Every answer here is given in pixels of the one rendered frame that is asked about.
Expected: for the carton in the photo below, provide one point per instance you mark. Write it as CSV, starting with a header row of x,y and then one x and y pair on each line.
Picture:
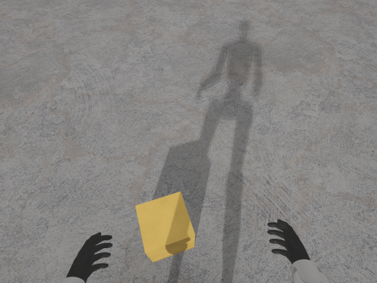
x,y
165,226

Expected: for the left robot hand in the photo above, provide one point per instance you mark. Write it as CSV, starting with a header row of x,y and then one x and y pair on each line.
x,y
82,266

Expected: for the right robot hand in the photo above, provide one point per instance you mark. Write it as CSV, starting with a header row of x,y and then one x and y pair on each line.
x,y
295,249

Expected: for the right robot forearm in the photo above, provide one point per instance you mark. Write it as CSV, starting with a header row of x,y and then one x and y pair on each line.
x,y
307,271

